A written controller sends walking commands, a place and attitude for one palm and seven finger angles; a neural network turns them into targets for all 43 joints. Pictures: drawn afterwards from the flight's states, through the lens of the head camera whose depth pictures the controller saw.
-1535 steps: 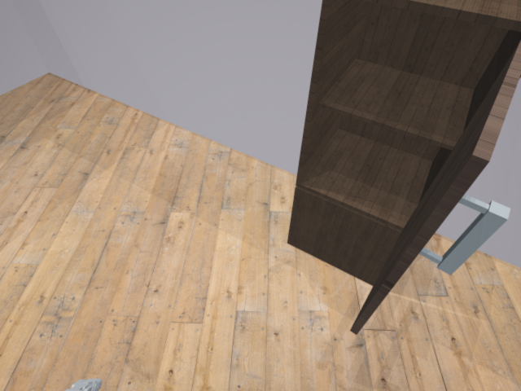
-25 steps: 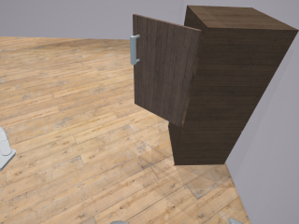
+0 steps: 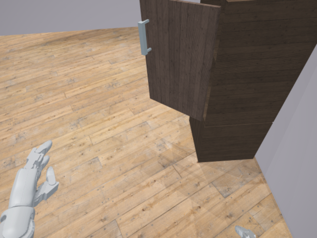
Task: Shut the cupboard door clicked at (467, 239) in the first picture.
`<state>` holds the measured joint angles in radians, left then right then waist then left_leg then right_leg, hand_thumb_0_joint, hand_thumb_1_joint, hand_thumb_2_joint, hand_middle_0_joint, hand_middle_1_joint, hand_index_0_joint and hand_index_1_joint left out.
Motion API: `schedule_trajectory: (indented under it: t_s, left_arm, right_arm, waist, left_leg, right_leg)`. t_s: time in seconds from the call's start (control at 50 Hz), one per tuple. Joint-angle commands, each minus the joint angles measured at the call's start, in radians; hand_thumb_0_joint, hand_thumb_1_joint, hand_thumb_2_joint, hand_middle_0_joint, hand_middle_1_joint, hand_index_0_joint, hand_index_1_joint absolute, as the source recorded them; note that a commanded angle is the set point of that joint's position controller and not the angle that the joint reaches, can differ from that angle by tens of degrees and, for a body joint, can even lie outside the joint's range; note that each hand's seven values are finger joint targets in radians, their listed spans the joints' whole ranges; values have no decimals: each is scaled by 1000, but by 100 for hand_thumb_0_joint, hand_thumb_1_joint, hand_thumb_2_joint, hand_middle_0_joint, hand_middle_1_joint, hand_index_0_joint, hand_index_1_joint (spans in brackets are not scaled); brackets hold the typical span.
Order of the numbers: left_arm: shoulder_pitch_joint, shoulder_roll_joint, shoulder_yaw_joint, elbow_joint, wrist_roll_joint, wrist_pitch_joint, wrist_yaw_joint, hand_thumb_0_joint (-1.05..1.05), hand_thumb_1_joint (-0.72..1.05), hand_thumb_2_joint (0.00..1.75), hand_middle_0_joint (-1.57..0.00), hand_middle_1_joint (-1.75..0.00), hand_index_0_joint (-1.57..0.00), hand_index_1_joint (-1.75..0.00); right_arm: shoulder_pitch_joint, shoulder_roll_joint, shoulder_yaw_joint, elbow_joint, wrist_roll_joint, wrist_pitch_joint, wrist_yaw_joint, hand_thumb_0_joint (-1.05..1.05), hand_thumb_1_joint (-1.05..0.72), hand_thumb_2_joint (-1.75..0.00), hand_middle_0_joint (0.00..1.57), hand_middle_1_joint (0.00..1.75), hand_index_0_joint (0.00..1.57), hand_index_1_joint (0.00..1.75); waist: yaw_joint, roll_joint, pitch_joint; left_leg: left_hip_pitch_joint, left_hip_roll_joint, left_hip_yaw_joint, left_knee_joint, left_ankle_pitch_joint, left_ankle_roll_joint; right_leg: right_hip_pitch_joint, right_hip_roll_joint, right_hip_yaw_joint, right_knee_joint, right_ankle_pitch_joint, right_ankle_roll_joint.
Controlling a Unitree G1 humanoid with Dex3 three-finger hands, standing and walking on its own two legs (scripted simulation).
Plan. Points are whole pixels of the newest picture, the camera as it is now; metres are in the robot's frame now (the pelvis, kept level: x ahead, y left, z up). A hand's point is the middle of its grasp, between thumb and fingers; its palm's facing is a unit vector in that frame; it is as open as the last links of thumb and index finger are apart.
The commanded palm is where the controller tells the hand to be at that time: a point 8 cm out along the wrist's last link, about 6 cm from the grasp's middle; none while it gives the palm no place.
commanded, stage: let the arm hang, fingers relaxed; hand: left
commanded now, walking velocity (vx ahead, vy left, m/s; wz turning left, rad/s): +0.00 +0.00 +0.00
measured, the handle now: (145, 37) +0.97 +0.11 +0.09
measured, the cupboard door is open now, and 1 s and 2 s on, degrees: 51 51 51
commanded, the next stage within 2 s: look to check the result in 1.00 s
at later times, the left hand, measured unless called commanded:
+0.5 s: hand out of the picture +0.01 +0.21 -0.15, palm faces -0.01 -0.97 -0.23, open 7.2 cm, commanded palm none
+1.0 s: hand out of the picture -0.01 +0.18 -0.16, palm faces -0.01 -0.99 -0.13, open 7.3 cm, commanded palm none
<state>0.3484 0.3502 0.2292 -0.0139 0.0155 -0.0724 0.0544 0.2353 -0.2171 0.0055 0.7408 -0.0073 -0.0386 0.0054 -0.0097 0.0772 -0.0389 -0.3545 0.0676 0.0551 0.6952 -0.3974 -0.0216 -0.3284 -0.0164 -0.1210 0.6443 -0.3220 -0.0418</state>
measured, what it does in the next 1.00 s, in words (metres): stands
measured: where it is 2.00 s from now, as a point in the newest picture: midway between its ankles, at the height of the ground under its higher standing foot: outside the picture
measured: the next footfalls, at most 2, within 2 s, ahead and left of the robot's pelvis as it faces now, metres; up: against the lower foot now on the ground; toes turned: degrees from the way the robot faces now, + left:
none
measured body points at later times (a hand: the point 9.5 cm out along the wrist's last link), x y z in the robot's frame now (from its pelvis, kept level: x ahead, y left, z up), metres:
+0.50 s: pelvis +0.01 +0.02 +0.02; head +0.02 +0.02 +0.47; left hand +0.02 +0.26 -0.13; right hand +0.00 -0.20 -0.14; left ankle +0.01 +0.13 -0.72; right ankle +0.01 -0.10 -0.72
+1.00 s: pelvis +0.01 +0.03 +0.02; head +0.00 +0.03 +0.47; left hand -0.01 +0.23 -0.15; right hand -0.05 -0.17 -0.14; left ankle +0.01 +0.13 -0.72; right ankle +0.01 -0.10 -0.72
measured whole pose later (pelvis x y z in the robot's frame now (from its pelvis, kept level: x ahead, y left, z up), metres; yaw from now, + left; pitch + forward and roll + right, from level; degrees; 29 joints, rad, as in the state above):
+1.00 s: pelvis +0.01 +0.03 +0.02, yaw -3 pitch -2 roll +0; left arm 0.33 0.09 0.01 1.15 0.01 0.01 0.03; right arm 0.36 -0.11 0.00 1.14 -0.01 0.00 -0.03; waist -0.01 0.00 0.02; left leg -0.15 0.02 0.12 0.42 -0.23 0.02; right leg -0.17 -0.03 -0.05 0.41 -0.20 0.01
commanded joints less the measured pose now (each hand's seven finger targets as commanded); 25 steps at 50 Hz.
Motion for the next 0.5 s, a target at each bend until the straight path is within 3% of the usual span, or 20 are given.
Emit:
schedule_trajectory:
  t_s: [0.0,0.02,0.04,0.06,0.08,0.1,0.12,0.14,0.18,0.22,0.26,0.3,0.44,0.48]
  left_arm:
    - [-17,14,-144,363,20,66,-41,0,90,90,-20,-30,-20,-30]
    - [-37,17,-149,433,18,65,-36,0,90,90,-20,-30,-20,-30]
    - [-62,17,-157,503,14,67,-33,0,90,90,-20,-30,-20,-30]
    - [-84,14,-167,569,9,69,-33,0,90,90,-20,-30,-20,-30]
    - [-103,10,-178,630,5,73,-32,0,90,90,-20,-30,-20,-30]
    - [-102,-13,-182,690,0,78,-33,0,90,90,-20,-30,-20,-30]
    - [-94,-22,-186,752,-2,79,-34,0,90,90,-20,-30,-20,-30]
    - [-76,-34,-188,813,-4,76,-35,0,90,90,-20,-30,-20,-30]
    - [-38,-82,-170,872,6,66,-29,0,90,90,-20,-30,-20,-30]
    - [-52,-72,-179,916,1,65,-30,0,90,90,-20,-30,-20,-30]
    - [-51,-65,-186,960,-1,63,-32,0,90,90,-20,-30,-20,-30]
    - [-56,-66,-192,997,-2,65,-32,0,90,90,-20,-30,-20,-30]
    - [-20,-81,-210,1095,-6,65,-27,0,90,90,-20,-30,-20,-30]
    - [-6,-85,-212,1113,-5,64,-25,0,90,90,-20,-30,-20,-30]
  right_arm:
    - [-6,-95,-42,-83,-21,42,-4,0,-90,-90,20,30,20,30]
    - [-5,-94,-42,-58,-23,48,-5,0,-90,-90,20,30,20,30]
    - [9,-95,-41,-29,-24,49,-7,0,-90,-90,20,30,20,30]
    - [13,-97,-37,3,-24,48,-8,0,-90,-90,20,30,20,30]
    - [0,-108,-29,36,-24,45,-7,0,-90,-90,20,30,20,30]
    - [-20,-107,-25,66,-24,41,-12,0,-90,-90,20,30,20,30]
    - [-31,-101,-21,93,-21,41,-18,0,-90,-90,20,30,20,30]
    - [-29,-90,-18,120,-19,39,-25,0,-90,-90,20,30,20,30]
    - [-1,-64,-30,149,-23,35,-35,0,-90,-90,20,30,20,30]
    - [34,-54,-30,185,-18,35,-38,0,-90,-90,20,30,20,30]
    - [48,-53,-31,215,-15,35,-40,0,-90,-90,20,30,20,30]
    - [69,-56,-32,237,-10,37,-43,0,-90,-90,20,30,20,30]
    - [114,-40,-24,312,-6,41,-43,0,-90,-90,20,30,20,30]
    - [122,-36,-23,328,-4,41,-43,0,-90,-90,20,30,20,30]
  waist:
    - [-6,-409,7]
    - [-6,-403,-11]
    - [-12,-362,-30]
    - [-15,-282,-35]
    - [-12,-145,-39]
    - [0,17,-15]
    - [7,78,4]
    - [13,98,2]
    - [14,83,-40]
    - [6,99,-42]
    - [6,74,-25]
    - [3,-13,16]
    - [3,-100,103]
    - [5,-94,119]
  left_leg:
    - [-73,-38,-13,-12,-33,10]
    - [-29,-40,-15,-63,28,10]
    - [40,-30,-29,-117,156,14]
    - [112,-9,-47,-165,304,21]
    - [160,25,-72,-211,399,22]
    - [144,56,-90,-246,413,38]
    - [109,67,-98,-276,376,46]
    - [95,64,-90,-291,349,44]
    - [142,55,-70,-279,338,37]
    - [153,58,-58,-296,341,33]
    - [165,58,-55,-310,352,31]
    - [169,67,-54,-323,352,32]
    - [176,60,-43,-370,263,39]
    - [182,58,-37,-377,254,41]
  right_leg:
    - [161,-238,212,-149,685,-107]
    - [183,-217,196,-144,703,-89]
    - [165,-197,172,-147,625,-60]
    - [126,-169,151,-155,493,-27]
    - [95,-127,127,-156,329,-1]
    - [98,-96,111,-168,215,19]
    - [134,-77,110,-192,166,24]
    - [171,-76,116,-219,178,20]
    - [200,-84,120,-259,247,2]
    - [218,-92,115,-273,275,0]
    - [221,-92,115,-285,293,-2]
    - [205,-93,107,-296,289,0]
    - [164,-94,123,-338,202,8]
    - [147,-92,125,-344,185,8]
